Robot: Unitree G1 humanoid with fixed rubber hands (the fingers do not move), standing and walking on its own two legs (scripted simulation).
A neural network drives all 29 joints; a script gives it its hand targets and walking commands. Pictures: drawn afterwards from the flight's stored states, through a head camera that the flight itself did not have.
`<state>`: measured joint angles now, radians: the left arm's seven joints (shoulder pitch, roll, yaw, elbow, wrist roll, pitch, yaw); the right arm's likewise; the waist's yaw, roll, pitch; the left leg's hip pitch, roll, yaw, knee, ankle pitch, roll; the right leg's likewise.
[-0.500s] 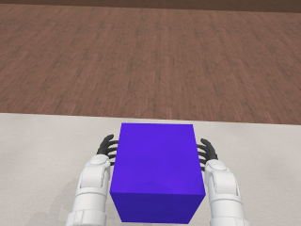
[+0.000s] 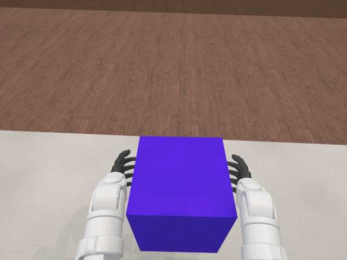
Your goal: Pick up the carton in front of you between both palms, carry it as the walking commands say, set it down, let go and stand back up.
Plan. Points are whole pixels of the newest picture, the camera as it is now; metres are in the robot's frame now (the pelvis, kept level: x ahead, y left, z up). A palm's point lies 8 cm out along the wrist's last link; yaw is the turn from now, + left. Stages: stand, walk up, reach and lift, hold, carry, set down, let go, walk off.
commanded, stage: hold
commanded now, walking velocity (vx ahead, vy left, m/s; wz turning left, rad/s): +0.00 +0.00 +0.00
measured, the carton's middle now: (179, 196) +0.29 +0.00 -0.03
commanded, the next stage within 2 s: carry in 0.74 s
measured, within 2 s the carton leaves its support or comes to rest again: neither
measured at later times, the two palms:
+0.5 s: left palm (118, 177) +0.29 +0.15 +0.05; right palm (243, 183) +0.29 -0.15 +0.05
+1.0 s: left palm (122, 161) +0.33 +0.15 +0.06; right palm (243, 167) +0.33 -0.15 +0.06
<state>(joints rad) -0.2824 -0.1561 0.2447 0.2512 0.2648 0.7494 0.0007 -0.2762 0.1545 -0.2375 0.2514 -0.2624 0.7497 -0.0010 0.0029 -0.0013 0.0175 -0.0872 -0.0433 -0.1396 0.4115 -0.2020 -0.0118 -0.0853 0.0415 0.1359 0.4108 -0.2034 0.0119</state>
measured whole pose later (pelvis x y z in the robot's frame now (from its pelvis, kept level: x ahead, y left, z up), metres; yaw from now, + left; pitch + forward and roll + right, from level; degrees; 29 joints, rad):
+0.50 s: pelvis +0.01 +0.00 +0.00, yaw +0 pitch -7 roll +0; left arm -0.24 -0.15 0.21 0.21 0.26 0.76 0.00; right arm -0.23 0.15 -0.20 0.21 -0.25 0.76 0.00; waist 0.00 0.00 0.01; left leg -0.06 -0.04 -0.13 0.38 -0.20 -0.01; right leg -0.06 0.04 0.13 0.38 -0.20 0.01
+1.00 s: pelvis +0.05 +0.00 -0.01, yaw +0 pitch +3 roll +0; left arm -0.18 -0.13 0.14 -0.05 0.16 0.94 0.05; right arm -0.17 0.12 -0.12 -0.05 -0.15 0.94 -0.06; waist 0.00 0.00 -0.16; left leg -0.29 0.02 -0.02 0.59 -0.35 -0.02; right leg -0.29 -0.01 0.02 0.58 -0.34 0.01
